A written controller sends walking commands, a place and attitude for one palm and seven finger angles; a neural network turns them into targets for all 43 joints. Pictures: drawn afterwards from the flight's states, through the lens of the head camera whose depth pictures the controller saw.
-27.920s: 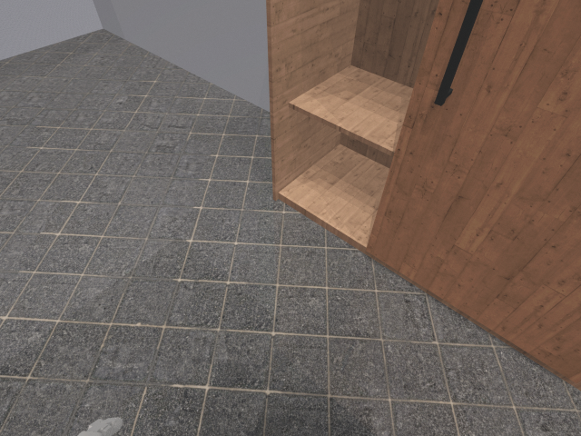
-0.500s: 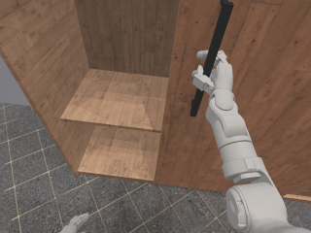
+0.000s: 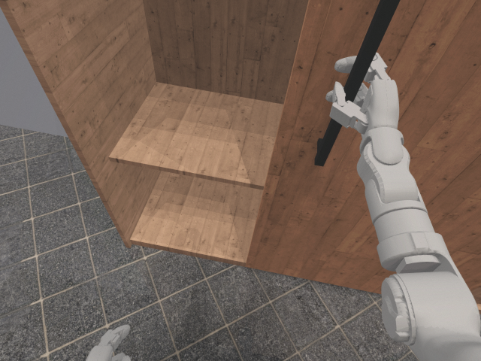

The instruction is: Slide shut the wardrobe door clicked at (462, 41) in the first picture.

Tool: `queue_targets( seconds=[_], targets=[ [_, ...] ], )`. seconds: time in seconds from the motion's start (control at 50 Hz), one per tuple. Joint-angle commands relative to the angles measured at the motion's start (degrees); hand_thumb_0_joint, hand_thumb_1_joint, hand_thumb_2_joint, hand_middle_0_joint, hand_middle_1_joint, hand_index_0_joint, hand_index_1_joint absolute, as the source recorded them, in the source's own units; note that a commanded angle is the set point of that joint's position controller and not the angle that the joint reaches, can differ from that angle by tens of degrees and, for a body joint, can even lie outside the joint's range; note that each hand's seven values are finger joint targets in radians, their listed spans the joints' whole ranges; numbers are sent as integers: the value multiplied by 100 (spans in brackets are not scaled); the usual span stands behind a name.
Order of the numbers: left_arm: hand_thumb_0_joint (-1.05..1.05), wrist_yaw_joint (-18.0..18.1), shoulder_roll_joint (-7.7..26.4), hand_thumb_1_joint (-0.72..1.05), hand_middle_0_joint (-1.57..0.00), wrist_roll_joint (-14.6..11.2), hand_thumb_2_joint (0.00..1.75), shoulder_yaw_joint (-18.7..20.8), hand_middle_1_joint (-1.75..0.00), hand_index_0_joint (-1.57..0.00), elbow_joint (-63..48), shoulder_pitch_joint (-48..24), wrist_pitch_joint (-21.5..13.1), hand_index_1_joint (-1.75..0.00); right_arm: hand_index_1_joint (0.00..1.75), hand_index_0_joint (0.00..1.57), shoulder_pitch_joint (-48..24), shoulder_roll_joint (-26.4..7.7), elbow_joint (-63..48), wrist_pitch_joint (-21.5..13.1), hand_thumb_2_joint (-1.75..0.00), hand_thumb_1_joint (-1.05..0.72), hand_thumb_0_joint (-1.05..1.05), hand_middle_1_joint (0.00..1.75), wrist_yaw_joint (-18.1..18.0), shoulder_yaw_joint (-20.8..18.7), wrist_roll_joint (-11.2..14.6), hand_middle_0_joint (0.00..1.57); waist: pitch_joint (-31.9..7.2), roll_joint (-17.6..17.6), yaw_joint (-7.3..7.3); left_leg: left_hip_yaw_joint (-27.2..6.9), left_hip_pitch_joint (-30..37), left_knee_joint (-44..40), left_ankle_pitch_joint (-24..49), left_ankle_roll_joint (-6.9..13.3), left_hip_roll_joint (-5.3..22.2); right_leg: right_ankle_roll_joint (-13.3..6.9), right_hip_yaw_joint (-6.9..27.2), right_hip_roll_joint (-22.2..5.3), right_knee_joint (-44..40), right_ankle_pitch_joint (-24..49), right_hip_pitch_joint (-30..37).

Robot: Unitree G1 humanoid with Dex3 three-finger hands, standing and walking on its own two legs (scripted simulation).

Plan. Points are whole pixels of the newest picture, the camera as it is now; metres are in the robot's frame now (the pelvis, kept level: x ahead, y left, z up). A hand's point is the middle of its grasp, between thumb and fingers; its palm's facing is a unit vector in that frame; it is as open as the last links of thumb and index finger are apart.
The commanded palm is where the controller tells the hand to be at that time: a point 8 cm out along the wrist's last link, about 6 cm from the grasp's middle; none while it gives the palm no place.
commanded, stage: step sideways, sliding the door along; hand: right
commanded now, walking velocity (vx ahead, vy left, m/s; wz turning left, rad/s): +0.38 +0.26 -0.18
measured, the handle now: (347, 87) +0.51 -0.13 +0.20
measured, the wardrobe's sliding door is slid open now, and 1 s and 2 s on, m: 0.51 0.48 0.31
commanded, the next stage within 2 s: none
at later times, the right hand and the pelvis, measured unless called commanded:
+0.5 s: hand (328, 103) +0.47 -0.09 +0.20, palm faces +0.20 +0.98 -0.05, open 5.9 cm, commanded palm +0.46 -0.06 +0.19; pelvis +0.06 +0.10 +0.00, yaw -11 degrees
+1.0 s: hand (306, 97) +0.48 -0.06 +0.20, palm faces +0.41 +0.91 -0.05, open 5.9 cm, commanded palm +0.46 +0.00 +0.20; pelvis +0.14 +0.16 +0.01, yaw -16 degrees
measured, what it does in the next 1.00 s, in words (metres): steps to the left, turning right: left foot, then right foot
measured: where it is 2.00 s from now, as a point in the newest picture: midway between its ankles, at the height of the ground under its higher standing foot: outside the picture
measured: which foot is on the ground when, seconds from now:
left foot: down 0.00-0.24, up 0.26-0.56, down 0.58-1.00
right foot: down 0.00-0.62, up 0.64-0.70, down 0.72-1.00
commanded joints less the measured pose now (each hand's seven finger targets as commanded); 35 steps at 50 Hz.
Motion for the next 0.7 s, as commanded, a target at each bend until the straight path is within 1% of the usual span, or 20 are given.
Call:
queue_targets(
  seconds=[0.0,0.04,0.06,0.08,0.1,0.14,0.18,0.2,0.22,0.24,0.26,0.3,0.4,0.5,0.52,0.54,0.58,0.62,0.64,0.68],
  targets=[
    [0,87,742,90,-20,-15,90,164,-30,-20,-714,-463,-71,-30,140,45,-3060,-84,-1757,-490,-90,-90,0,140,274,378,-150,45,-1674,-131,120,37,168,-975,224,59,-1,-832,1601,-1348,-419,999,1385],
    [0,76,632,90,-20,-57,90,163,-30,-20,-700,-434,-34,-30,140,45,-2976,9,-1739,-447,-90,-90,0,140,333,434,-202,45,-1649,1158,82,-574,1273,-2147,1142,253,454,-379,365,-540,880,1117,472],
    [0,68,547,90,-20,-80,90,187,-30,-20,-664,-488,-14,-30,140,45,-2973,65,-1602,-366,-90,-90,0,140,338,526,-212,45,-1467,2201,84,-1296,1690,-2404,1186,549,1055,-191,38,-90,1633,227,-431],
    [0,81,557,90,-20,-89,90,240,-30,-20,-672,-673,-13,-30,140,45,-2981,95,-1582,-374,-90,-90,0,140,361,424,-240,45,-1049,2611,9,-1981,1825,-2456,2491,833,1424,-147,78,90,2452,-804,-1019],
    [0,78,572,90,-20,-96,90,259,-30,-20,-628,-692,-44,-30,140,45,-3110,326,-1699,-459,-90,-90,0,140,408,623,-267,45,-999,2081,9,-1878,2182,-2080,3956,918,1574,-142,243,23,2713,-1001,-1203],
    [0,70,374,90,-20,-44,90,134,-30,-20,-596,-711,-97,-30,140,45,-3203,845,-2130,-649,-90,-90,0,140,467,1074,-309,45,-1145,994,23,-1059,2470,-1338,4990,903,1404,-253,260,-115,1432,-917,-800],
    [0,63,309,90,-20,-21,90,118,-30,-20,-569,-705,-105,-30,140,45,-3062,1225,-2494,-750,-90,-90,0,140,465,1392,-300,45,-1606,439,364,139,1662,356,5242,423,728,-301,-113,93,-1203,1265,1327],
    [0,19,426,90,-20,26,90,195,-30,-20,-606,-667,-132,-30,140,45,-3082,1287,-2926,-878,-90,-90,0,140,464,1501,-241,45,-1851,-84,528,518,232,1553,3945,151,368,-398,121,-315,-1717,3156,2930],
    [0,-98,637,90,-20,31,90,337,-30,-20,-705,-663,-101,-30,140,45,-3128,1421,-3222,-925,-90,-90,0,140,485,1646,-134,45,-2123,-1141,476,188,-1945,2778,522,2,-39,-957,1961,-1757,-1015,5567,4699],
    [0,-301,551,90,-20,-27,90,291,-30,-20,-769,-698,-76,-30,140,45,-3367,1478,-3297,-843,-90,-90,0,140,508,1743,-55,45,-2442,-657,445,-786,-2153,3553,-204,148,37,-1358,2956,-2381,-562,5115,4672],
    [0,-401,655,90,-20,-76,90,298,-30,-20,-820,-744,42,-30,140,45,-3183,1600,-2935,-708,-90,-90,0,140,549,1769,-37,45,-2038,-53,418,-1033,-2237,3739,-276,214,167,-1488,2901,-2574,-624,4803,4044],
    [0,-330,540,90,-20,-5,90,363,-30,-20,-791,-906,85,-30,140,45,-3168,1222,-3578,-674,-90,-90,0,140,594,1595,-206,45,-1572,171,393,-1071,-2839,2957,-443,70,550,-1466,2573,-2506,-477,4125,3883],
    [0,-385,545,90,-20,-92,90,501,-30,-20,-986,-1094,-66,-30,140,45,-3376,1556,-3982,-785,-90,-90,0,140,679,1960,-356,45,-1962,-687,349,182,-313,927,861,-61,290,-864,767,-1598,-511,3658,2301],
    [0,-375,435,90,-20,-151,90,466,-30,-20,-1136,-1397,-54,-30,140,45,-2908,1411,-3981,-821,-90,-90,0,140,669,1871,-378,45,-1797,-1033,190,458,804,-68,1383,-148,77,-449,386,-1533,132,3541,1905],
    [0,-373,425,90,-20,-140,90,463,-30,-20,-1124,-1372,-36,-30,140,45,-2880,1372,-4165,-836,-90,-90,0,140,653,1853,-397,45,-1923,-843,154,373,1111,-781,1981,-100,123,-286,298,-1335,756,3434,2018],
    [0,-358,347,90,-20,-150,90,459,-30,-20,-1041,-1287,-31,-30,140,45,-2824,1263,-4179,-839,-90,-90,0,140,633,1791,-472,45,-2024,-35,160,146,1552,-1443,3474,-23,323,-96,123,-831,1483,2818,1819],
    [0,-278,208,90,-20,-58,90,413,-30,-20,-856,-1307,-74,-30,140,45,-2376,944,-4174,-688,-90,-90,0,140,540,1692,-543,45,-1924,1250,297,-1067,2431,-1374,6295,419,1357,235,222,-44,1669,-153,468],
    [0,-221,245,90,-20,-105,90,467,-30,-20,-864,-1449,-84,-30,140,45,-2255,1024,-4544,-645,-90,-90,0,140,500,1716,-502,45,-1859,2065,221,-1312,1926,-1420,5335,502,1475,72,568,-204,1304,-1052,580],
    [0,-179,209,90,-20,-51,90,411,-30,-20,-847,-1538,-134,-30,140,45,-2132,1243,-4862,-667,-90,-90,0,140,476,1858,-463,45,-1843,1733,238,-1057,1849,-1250,5184,474,1361,11,500,-232,677,-728,721],
    [0,-152,299,90,-20,4,90,414,-30,-20,-871,-1683,-285,-30,140,45,-1893,1525,-5310,-712,-90,-90,0,140,394,2083,-363,45,-2254,301,228,-157,1393,-175,4678,4,768,-119,423,-752,-1156,2459,2021]
  ],
)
